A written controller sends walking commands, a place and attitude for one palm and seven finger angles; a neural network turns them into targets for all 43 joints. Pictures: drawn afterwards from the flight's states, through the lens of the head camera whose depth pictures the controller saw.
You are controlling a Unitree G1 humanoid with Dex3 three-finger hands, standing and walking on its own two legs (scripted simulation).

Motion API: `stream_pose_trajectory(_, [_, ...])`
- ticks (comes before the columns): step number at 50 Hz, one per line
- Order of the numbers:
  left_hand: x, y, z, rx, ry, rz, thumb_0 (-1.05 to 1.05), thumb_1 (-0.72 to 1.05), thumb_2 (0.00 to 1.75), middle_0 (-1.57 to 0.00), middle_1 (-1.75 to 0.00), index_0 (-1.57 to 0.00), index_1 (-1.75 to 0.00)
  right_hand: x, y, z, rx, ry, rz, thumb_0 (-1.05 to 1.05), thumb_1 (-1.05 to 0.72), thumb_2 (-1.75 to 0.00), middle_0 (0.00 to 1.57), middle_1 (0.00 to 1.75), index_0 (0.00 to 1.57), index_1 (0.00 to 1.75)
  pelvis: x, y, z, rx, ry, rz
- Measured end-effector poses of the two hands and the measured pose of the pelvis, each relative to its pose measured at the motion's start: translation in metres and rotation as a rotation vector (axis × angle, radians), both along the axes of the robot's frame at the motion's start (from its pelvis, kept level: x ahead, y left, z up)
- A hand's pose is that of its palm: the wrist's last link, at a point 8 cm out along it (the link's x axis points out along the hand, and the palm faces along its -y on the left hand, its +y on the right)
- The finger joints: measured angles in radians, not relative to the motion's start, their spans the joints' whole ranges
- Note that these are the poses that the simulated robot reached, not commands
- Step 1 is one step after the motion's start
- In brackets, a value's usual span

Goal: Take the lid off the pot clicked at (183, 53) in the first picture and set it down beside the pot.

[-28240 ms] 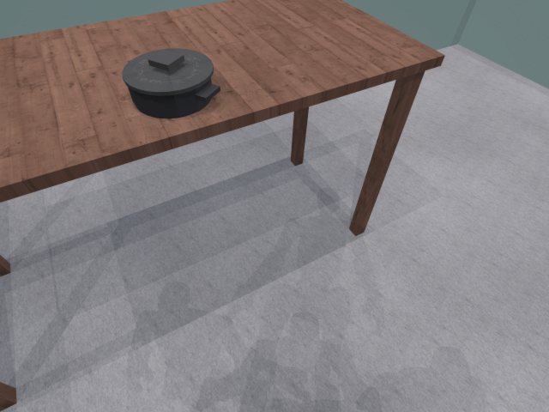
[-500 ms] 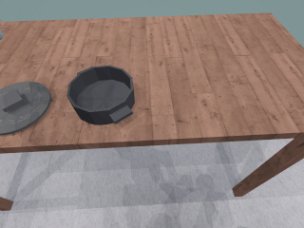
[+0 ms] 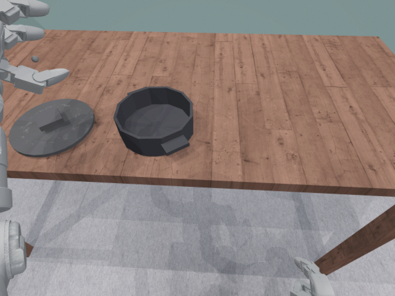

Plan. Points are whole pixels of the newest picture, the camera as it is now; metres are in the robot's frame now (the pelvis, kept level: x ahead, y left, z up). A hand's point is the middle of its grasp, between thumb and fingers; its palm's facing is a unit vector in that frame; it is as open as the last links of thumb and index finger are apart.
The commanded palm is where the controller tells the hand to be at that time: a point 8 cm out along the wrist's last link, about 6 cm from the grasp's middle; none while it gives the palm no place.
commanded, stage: draw the hand back to the body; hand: left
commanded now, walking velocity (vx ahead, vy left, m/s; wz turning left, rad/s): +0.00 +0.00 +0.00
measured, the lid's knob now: (49, 118) +0.44 +0.39 +0.10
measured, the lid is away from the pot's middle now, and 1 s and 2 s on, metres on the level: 0.25 0.25 0.25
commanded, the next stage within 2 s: step back with the hand held close in 1.62 s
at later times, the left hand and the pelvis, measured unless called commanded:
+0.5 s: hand (13, 70) +0.33 +0.27 +0.30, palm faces +0.56 -0.81 -0.18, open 9.3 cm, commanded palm +0.27 +0.31 +0.29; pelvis +0.01 -0.02 +0.00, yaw -1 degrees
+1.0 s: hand out of the picture +0.24 +0.25 +0.30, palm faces +0.54 -0.82 -0.17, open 7.5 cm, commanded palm +0.19 +0.28 +0.29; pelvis -0.01 -0.02 +0.00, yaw -1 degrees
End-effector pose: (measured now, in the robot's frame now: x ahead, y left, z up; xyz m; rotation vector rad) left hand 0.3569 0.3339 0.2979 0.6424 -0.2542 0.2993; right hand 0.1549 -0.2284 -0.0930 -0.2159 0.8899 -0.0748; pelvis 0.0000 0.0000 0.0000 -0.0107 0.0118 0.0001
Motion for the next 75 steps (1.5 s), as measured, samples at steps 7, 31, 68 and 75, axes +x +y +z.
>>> stream_pose_trajectory(7, [-0.019,-0.004,-0.003,-0.255,-0.266,0.055,0.00,-0.05,0.85,-0.44,-0.67,-0.44,-0.66,-0.002,-0.007,0.006,-0.020,-0.044,-0.006,0.00,-0.90,-0.90,0.20,0.30,0.20,0.30,0.005,-0.008,0.002,-0.001,-0.033,-0.015])
stream_pose_trajectory(31, [-0.096,-0.033,0.000,-0.232,-0.406,0.069,0.00,0.50,0.88,-0.30,-0.46,-0.31,-0.45,0.017,-0.034,0.008,-0.017,-0.127,-0.010,0.01,-0.90,-0.90,0.20,0.30,0.20,0.30,0.005,-0.026,0.003,0.004,-0.079,-0.019])
stream_pose_trajectory(68, [-0.205,-0.056,-0.012,-0.133,-0.459,-0.035,0.01,0.89,0.90,-0.20,-0.31,-0.21,-0.30,0.016,0.009,0.021,-0.001,-0.207,0.052,0.01,-0.90,-0.90,0.20,0.30,0.20,0.30,-0.010,-0.007,0.003,-0.003,-0.130,-0.014])
stream_pose_trajectory(75, [-0.224,-0.062,-0.013,-0.101,-0.445,-0.048,0.01,0.89,0.90,-0.20,-0.31,-0.21,-0.30,0.020,0.019,0.024,0.008,-0.228,0.072,0.01,-0.90,-0.90,0.20,0.30,0.20,0.30,-0.011,-0.003,0.003,-0.005,-0.133,-0.011])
